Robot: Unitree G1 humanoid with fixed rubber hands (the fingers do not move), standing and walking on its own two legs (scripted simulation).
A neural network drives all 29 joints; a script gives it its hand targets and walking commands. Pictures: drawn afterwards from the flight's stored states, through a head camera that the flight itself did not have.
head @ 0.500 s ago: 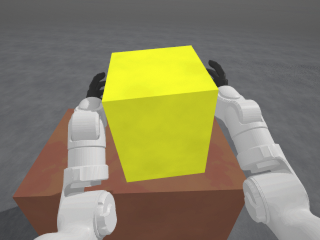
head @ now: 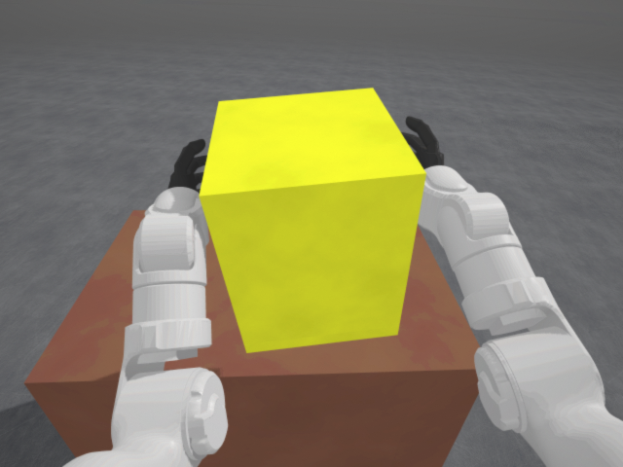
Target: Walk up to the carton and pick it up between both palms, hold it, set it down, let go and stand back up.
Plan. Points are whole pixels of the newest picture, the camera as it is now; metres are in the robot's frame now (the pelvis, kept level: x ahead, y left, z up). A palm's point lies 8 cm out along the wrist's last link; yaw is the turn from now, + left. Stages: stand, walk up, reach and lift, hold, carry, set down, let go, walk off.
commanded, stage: hold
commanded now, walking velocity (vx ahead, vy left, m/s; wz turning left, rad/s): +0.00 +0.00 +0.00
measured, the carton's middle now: (309, 220) +0.37 +0.01 +0.21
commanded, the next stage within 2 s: none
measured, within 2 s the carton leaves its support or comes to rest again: neither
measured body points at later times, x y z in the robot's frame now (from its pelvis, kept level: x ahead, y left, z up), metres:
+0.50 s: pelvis +0.00 +0.00 +0.00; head -0.09 +0.02 +0.44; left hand +0.37 +0.16 +0.25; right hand +0.38 -0.14 +0.27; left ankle +0.06 +0.12 -0.75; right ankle -0.03 -0.11 -0.75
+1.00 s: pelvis +0.00 +0.00 +0.00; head -0.08 +0.02 +0.44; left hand +0.37 +0.15 +0.24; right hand +0.38 -0.14 +0.27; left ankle +0.06 +0.12 -0.75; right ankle -0.03 -0.11 -0.75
